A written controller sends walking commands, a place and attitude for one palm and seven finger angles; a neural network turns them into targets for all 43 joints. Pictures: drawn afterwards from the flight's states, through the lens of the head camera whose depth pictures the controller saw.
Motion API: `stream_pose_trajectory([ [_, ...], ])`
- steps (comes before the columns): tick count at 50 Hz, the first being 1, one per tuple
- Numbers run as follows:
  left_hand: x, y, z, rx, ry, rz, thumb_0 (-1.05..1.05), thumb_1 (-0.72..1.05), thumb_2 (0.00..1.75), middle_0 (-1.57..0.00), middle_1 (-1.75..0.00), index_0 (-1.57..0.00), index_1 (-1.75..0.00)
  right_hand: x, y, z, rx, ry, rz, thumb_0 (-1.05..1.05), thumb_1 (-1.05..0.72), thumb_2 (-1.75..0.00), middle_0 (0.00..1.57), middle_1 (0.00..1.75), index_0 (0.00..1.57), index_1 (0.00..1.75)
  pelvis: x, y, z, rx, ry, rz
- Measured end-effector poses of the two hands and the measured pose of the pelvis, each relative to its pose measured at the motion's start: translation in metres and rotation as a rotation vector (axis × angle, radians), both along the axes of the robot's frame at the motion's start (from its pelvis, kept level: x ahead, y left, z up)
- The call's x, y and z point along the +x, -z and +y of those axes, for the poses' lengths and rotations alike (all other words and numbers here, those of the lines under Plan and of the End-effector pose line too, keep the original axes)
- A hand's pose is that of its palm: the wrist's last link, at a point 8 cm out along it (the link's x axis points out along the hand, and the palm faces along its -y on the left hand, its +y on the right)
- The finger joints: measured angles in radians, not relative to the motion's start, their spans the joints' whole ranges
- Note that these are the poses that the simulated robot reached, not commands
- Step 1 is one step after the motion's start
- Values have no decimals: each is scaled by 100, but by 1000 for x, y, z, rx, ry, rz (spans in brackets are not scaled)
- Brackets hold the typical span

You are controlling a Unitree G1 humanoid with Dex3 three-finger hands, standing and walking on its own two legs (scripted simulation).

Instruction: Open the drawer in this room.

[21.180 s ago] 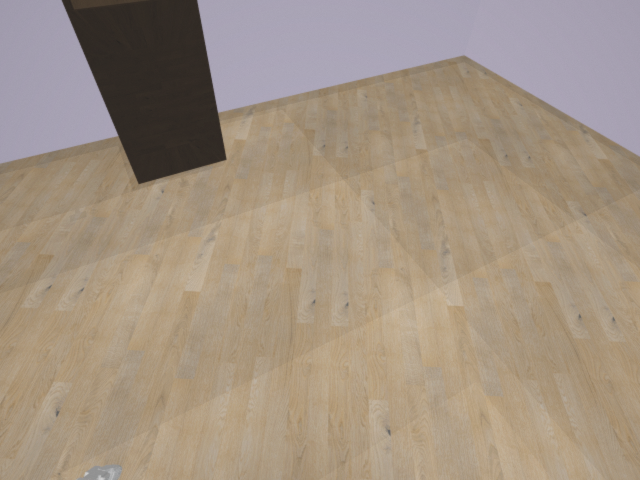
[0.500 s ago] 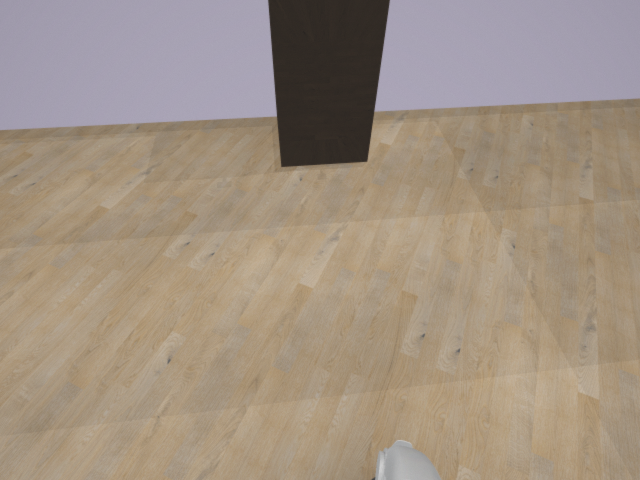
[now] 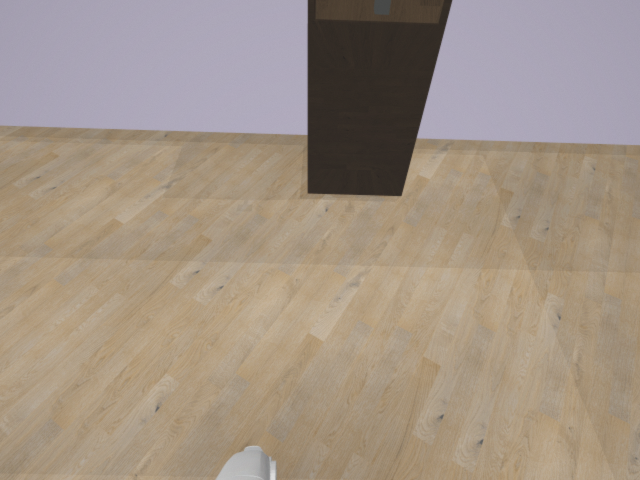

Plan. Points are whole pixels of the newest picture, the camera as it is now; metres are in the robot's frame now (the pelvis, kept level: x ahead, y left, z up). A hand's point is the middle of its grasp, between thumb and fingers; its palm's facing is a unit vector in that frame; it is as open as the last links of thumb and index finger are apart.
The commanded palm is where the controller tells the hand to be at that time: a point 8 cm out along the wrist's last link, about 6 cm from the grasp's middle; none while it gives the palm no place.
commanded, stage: turn or walk to find it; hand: left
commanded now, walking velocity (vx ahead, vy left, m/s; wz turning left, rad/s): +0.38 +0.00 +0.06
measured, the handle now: (381, 1) +1.35 -0.06 +0.05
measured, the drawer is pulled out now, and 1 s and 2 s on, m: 0.00 0.00 0.00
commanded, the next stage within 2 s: stand and wait in 0.14 s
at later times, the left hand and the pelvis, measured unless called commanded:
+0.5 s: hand (204, 376) +0.29 +0.22 -0.17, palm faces +0.03 -0.98 -0.19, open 7.4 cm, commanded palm none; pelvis +0.20 +0.04 +0.00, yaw +0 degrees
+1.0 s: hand (213, 385) +0.28 +0.20 -0.18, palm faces +0.08 -0.98 -0.18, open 7.3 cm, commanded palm none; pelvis +0.26 +0.03 +0.00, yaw +1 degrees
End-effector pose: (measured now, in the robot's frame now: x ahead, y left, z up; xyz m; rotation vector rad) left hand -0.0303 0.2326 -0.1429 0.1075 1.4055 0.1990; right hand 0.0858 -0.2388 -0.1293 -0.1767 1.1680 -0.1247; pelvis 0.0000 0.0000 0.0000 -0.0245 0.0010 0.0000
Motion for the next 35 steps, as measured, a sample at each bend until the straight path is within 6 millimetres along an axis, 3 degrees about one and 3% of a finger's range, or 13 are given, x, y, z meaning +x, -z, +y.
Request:
stream_pose_trajectory([
  [6, 5, 19, 8, -65, -83, 131, 0, 91, 90, -20, -30, -19, -30, 104, 1, 42, -11, -98, -74, 0, -91, -90, 20, 30, 19, 30, 63, 14, 28, -13, -15, -4],
  [9, 29, 23, 18, -84, -72, 177, 0, 91, 90, -20, -30, -19, -30, 130, 2, 59, -10, -90, -109, 0, -91, -90, 20, 30, 19, 30, 87, 16, 42, 1, -4, -16],
  [13, 98, 15, 35, -68, -27, 106, 1, 91, 90, -20, -30, -19, -30, 128, -1, 69, -6, -5, -60, -1, -92, -90, 20, 30, 20, 30, 118, 5, 51, 1, 5, -19],
  [18, 200, 7, 49, -30, 23, -54, 1, 91, 90, -20, -30, -19, -30, 119, -7, 52, -58, 57, 32, -4, -96, -90, 21, 30, 20, 30, 154, -3, 53, 11, 6, -11],
  [22, 269, 1, 46, -8, 49, -162, 0, 91, 90, -20, -30, -19, -30, 106, 0, 49, -42, 74, 151, -2, -95, -90, 20, 30, 20, 30, 180, -3, 47, 21, -3, -12],
  [25, 309, -2, 36, 6, 82, -205, 0, 91, 90, -20, -30, -19, -30, 99, 11, 50, -8, 100, 219, -1, -93, -90, 20, 30, 20, 30, 200, 1, 38, 35, -2, -18],
  [29, 345, 1, 17, 29, 122, -234, 0, 91, 90, -20, -30, -19, -30, 100, 34, 48, 51, 134, 285, 0, -92, -90, 20, 30, 20, 30, 226, 14, 22, 48, 5, -29],
  [35, 347, -5, -1, 31, 92, -206, -1, 92, 90, -20, -30, -20, -30, 125, 35, 48, 93, 128, 301, 0, -91, -90, 20, 30, 19, 30, 240, 7, 11, 30, -16, -29],
])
